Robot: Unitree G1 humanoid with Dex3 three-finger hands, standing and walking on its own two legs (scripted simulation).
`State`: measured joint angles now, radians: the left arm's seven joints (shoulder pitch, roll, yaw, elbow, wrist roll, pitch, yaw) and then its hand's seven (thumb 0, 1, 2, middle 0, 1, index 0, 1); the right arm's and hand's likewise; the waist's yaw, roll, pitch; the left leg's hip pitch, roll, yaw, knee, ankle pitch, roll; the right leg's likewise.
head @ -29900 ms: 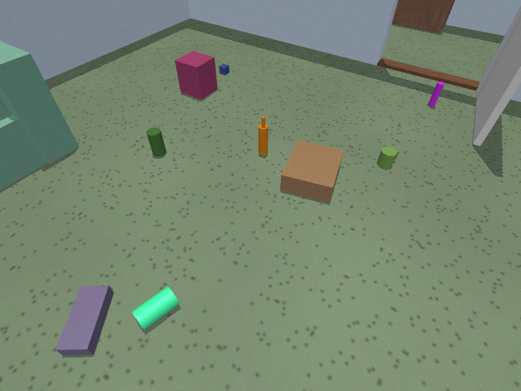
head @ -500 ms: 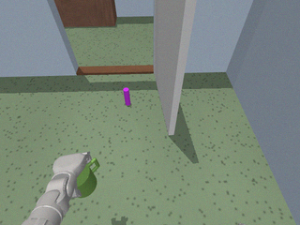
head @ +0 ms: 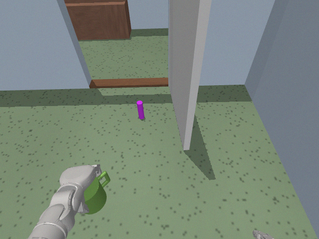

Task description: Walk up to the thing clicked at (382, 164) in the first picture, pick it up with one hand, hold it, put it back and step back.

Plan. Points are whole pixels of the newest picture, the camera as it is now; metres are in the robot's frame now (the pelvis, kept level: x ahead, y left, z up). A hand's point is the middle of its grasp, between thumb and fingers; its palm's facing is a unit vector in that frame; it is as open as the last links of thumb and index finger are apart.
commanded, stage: hold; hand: left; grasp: from above
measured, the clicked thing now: (92, 189) +0.32 +0.22 -0.10
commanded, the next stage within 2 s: crouch in 1.20 s
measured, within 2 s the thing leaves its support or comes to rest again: neither
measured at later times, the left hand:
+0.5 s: hand (80, 198) +0.27 +0.22 -0.04, palm faces -0.46 -0.07 -0.89, open 11.2 cm
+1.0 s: hand (80, 198) +0.27 +0.22 -0.04, palm faces -0.46 -0.06 -0.89, open 11.2 cm
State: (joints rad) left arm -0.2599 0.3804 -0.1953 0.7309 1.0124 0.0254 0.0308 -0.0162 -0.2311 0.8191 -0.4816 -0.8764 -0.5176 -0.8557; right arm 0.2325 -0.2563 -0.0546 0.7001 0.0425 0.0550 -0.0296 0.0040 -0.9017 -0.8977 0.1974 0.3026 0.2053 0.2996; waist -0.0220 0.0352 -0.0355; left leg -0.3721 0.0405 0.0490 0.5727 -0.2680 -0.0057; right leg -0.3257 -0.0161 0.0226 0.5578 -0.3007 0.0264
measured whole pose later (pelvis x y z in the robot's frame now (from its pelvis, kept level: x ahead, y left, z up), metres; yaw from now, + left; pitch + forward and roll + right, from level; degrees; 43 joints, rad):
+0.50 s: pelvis -0.02 +0.00 +0.01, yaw +0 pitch +1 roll +0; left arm -0.24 0.39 -0.21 0.68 1.00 0.01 -0.01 -0.02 -0.23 0.82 -0.48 -0.88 -0.52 -0.86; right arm 0.20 -0.25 -0.04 0.69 0.05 0.06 -0.05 0.01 -0.91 -0.90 0.20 0.30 0.20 0.30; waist -0.01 0.04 -0.01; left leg -0.31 0.04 0.05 0.51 -0.21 0.00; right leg -0.27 -0.02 0.02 0.50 -0.25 0.03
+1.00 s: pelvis -0.02 +0.00 +0.01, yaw +0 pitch +0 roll +0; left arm -0.24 0.40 -0.21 0.65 1.00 0.00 -0.03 -0.02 -0.23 0.82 -0.48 -0.88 -0.52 -0.86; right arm 0.19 -0.25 -0.03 0.70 0.06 0.06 -0.06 0.01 -0.91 -0.90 0.20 0.30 0.21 0.30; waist 0.00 0.04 0.00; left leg -0.28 0.04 0.05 0.47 -0.20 -0.01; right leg -0.25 -0.02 0.02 0.48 -0.24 0.02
